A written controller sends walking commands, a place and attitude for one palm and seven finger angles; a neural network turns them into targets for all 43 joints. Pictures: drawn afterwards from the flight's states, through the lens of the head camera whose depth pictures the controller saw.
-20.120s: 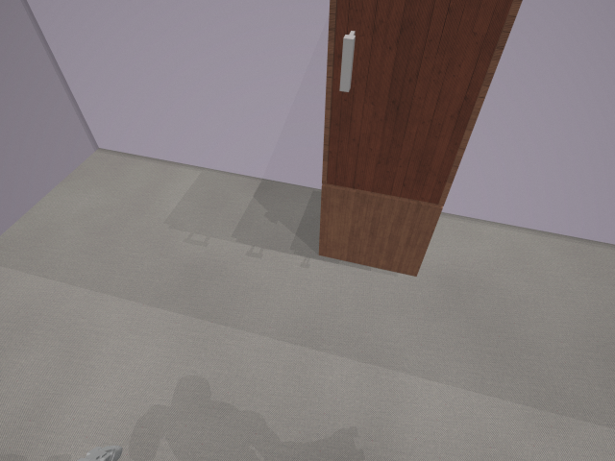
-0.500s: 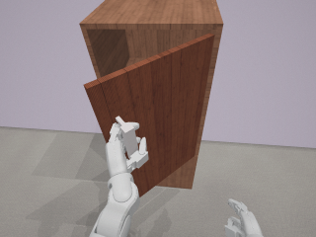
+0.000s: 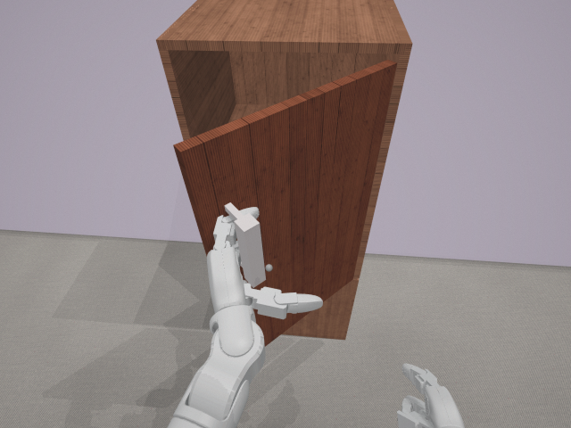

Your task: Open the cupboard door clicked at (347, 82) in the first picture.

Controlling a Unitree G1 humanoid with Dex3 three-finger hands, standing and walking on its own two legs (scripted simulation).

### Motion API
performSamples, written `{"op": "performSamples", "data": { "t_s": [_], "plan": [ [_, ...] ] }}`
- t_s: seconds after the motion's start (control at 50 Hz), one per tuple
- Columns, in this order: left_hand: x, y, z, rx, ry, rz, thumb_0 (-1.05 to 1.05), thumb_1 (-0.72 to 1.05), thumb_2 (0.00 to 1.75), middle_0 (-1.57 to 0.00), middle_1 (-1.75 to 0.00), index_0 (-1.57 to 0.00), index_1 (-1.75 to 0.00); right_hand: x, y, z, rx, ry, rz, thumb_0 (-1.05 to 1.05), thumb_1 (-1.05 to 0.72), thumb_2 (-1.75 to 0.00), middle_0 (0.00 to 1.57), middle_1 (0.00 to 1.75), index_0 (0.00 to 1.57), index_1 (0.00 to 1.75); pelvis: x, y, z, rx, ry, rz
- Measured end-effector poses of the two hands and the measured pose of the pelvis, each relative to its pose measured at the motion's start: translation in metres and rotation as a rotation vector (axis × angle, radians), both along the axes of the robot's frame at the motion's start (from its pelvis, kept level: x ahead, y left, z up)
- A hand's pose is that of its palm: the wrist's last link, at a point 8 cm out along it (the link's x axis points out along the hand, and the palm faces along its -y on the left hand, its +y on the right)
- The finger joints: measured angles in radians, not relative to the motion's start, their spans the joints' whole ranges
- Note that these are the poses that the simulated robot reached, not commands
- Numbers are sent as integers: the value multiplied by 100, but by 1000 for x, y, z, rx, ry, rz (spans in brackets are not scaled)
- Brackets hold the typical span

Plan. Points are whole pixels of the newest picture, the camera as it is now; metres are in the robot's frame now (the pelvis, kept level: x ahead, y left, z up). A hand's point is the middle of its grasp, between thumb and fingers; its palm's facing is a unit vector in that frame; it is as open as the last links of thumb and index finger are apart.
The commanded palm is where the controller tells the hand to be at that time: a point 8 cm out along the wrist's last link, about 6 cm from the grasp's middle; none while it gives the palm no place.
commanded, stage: open thumb and fingers to let go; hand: left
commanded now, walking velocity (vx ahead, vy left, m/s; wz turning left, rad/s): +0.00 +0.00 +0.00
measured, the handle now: (243, 244) +0.35 +0.09 +0.09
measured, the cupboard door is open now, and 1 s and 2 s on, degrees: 44 47 47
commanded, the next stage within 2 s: slide the hand sideways off the handle in 0.12 s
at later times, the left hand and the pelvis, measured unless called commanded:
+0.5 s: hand (261, 284) +0.28 +0.05 +0.10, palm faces -0.15 -0.99 -0.01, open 16.1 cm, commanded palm +0.25 +0.09 +0.09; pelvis -0.01 +0.01 +0.00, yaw +0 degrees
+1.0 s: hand (241, 314) +0.24 +0.07 +0.09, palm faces -0.09 -1.00 -0.03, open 16.2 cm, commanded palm +0.21 +0.14 +0.09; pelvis +0.01 +0.00 +0.00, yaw -1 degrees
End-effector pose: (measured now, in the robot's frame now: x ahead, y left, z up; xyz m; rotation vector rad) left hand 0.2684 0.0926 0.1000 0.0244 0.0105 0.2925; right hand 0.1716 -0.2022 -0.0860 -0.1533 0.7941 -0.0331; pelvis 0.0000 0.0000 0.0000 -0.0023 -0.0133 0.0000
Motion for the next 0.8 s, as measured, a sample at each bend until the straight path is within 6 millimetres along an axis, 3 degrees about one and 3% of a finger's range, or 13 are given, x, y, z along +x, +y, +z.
{"op": "performSamples", "data": {
  "t_s": [0.14,0.26,0.38,0.44,0.64,0.8],
  "plan": [
    [1,2,1,0,6,-13,-1,-50,30,-35,-71,-32,-75,2,8,0,2,3,15,1,-90,-90,20,30,20,30,-3,6,-2,-2,1,0],
    [0,5,0,12,2,-23,-1,-50,30,-41,-61,-37,-66,3,13,0,-2,2,33,1,-90,-90,20,30,20,30,-8,9,-3,-2,1,5],
    [-3,19,-2,81,-42,-370,-1,-50,30,-30,-46,-22,-49,-8,12,0,-14,-28,31,1,-90,-90,20,30,20,30,-12,11,-5,0,-6,16],
    [-3,21,-3,28,-30,-441,-1,-50,30,-24,-40,-18,-41,-15,12,-1,-7,-48,18,1,-90,-90,20,30,20,30,-14,13,-5,0,-10,14],
    [-13,11,-3,-23,-34,-421,-1,-50,30,-20,-36,-19,-36,-24,8,6,21,-91,-10,1,-90,-90,20,30,20,30,-9,13,-3,9,-5,-23],
    [-35,23,-4,-7,-23,-396,-1,-50,30,-17,-33,-16,-32,-9,0,12,8,-111,-6,1,-90,-90,20,30,20,30,0,7,-2,8,-8,-29]
  ]
}}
